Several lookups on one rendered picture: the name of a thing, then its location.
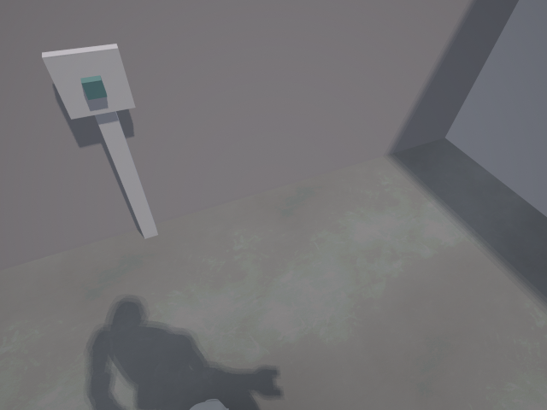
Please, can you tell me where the button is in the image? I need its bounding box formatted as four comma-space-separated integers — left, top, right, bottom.
81, 75, 107, 100

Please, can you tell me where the panel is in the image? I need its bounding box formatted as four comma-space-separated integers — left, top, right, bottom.
42, 44, 158, 239

